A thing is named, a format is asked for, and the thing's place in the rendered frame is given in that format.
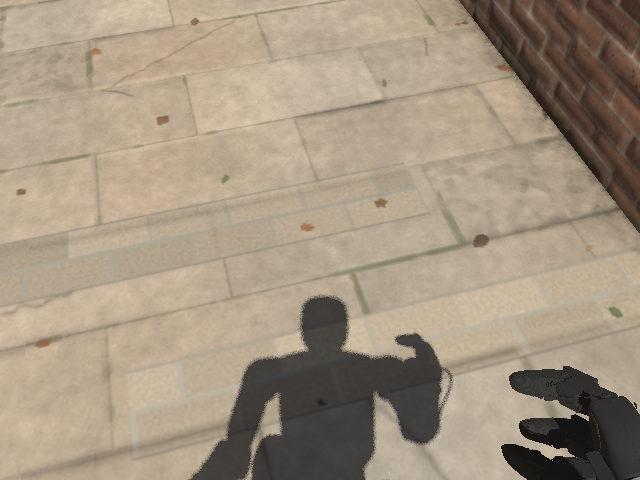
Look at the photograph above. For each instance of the right robot hand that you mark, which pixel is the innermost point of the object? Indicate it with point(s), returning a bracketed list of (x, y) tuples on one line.
[(607, 446)]

